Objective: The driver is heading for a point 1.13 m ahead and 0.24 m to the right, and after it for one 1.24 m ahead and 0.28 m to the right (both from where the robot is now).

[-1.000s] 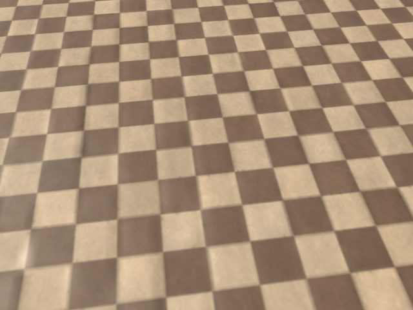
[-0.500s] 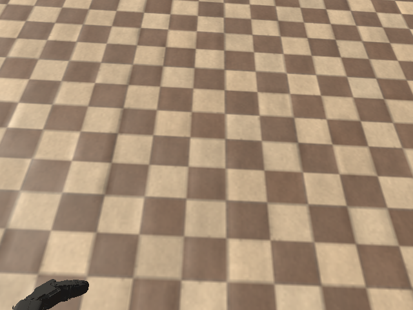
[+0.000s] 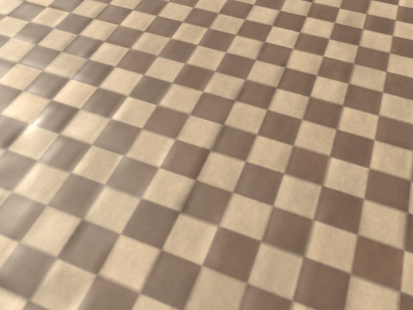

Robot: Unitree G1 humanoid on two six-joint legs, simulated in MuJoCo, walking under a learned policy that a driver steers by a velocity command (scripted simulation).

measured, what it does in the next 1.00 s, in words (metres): walks ahead: left foot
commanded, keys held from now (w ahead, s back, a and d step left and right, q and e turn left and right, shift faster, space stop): no key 0.54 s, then w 0.46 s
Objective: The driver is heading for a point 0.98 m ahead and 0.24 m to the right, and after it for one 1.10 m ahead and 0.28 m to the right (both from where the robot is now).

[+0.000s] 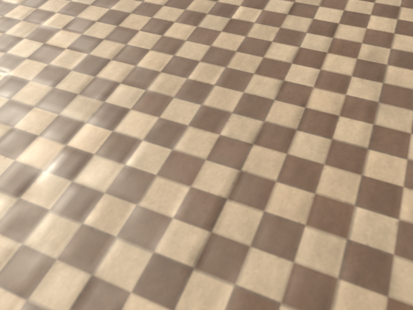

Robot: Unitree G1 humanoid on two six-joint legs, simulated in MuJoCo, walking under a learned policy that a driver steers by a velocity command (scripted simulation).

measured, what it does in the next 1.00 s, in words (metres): walks ahead, turning right: left foot, then right foot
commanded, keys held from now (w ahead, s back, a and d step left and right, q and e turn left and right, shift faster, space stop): w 0.40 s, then w+e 0.60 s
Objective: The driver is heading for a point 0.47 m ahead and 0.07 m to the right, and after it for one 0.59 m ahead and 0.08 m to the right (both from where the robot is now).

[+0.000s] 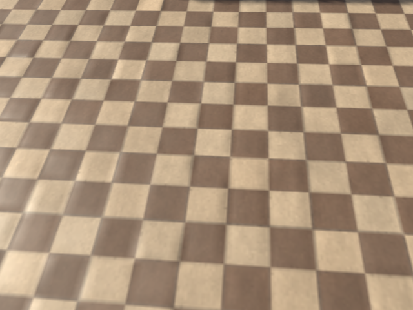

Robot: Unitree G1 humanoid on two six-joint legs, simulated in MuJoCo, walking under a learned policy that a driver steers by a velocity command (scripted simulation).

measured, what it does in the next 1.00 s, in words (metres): walks ahead, turning right: left foot, then right foot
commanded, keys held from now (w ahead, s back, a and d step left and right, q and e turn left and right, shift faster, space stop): w+e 0.44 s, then e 0.24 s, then no key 0.32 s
